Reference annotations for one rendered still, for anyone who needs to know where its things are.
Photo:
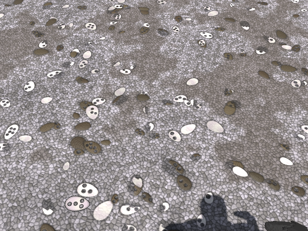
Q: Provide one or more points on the right robot hand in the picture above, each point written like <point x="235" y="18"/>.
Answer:
<point x="284" y="226"/>

